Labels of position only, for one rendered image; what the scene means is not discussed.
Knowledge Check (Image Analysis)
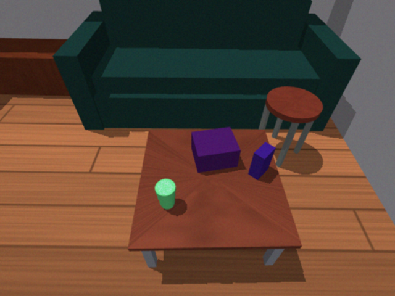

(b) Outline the coffee table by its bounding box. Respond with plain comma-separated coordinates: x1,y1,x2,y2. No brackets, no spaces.
128,129,302,268

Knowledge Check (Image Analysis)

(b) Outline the stool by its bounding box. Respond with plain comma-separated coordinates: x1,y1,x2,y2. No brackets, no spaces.
259,86,323,167

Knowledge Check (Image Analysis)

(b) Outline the sofa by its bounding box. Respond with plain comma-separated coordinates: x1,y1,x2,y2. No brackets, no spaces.
53,0,361,131

